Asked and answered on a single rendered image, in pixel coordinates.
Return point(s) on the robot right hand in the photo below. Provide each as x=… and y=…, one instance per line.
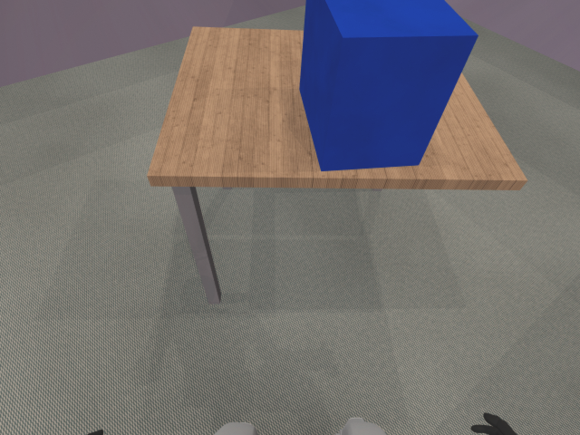
x=498, y=426

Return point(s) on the table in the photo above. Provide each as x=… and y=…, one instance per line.
x=236, y=119

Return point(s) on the right robot shin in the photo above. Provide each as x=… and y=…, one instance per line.
x=354, y=419

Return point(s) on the carton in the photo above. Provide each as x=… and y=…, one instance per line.
x=376, y=76

